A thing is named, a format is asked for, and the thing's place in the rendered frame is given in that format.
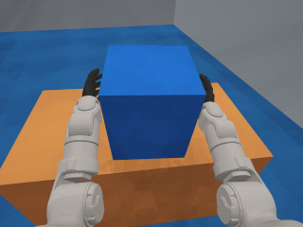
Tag robot left forearm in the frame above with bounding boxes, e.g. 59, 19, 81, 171
46, 96, 102, 221

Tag left robot hand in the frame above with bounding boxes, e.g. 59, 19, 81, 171
81, 68, 103, 101

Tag robot right upper arm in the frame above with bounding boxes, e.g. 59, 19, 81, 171
216, 181, 303, 227

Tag pedestal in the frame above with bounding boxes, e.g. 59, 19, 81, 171
0, 82, 274, 227

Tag robot left upper arm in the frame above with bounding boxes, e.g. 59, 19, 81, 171
35, 182, 104, 227

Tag carton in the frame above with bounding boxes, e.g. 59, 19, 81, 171
98, 44, 206, 161

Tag right robot hand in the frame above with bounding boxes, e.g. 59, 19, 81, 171
199, 74, 215, 103

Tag robot right forearm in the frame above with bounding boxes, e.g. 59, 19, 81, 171
197, 101, 276, 207

